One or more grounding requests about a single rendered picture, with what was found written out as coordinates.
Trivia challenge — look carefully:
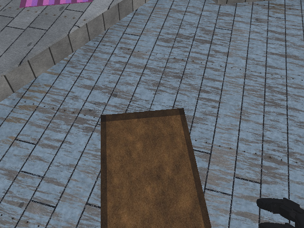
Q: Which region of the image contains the robot right hand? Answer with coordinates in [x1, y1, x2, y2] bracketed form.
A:
[256, 198, 304, 228]

